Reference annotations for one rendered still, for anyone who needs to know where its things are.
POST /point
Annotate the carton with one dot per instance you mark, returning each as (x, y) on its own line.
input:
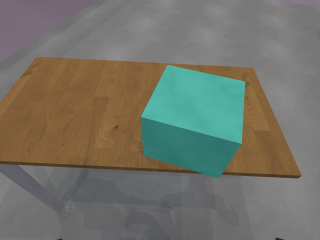
(194, 120)

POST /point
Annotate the table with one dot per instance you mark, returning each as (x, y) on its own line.
(86, 113)

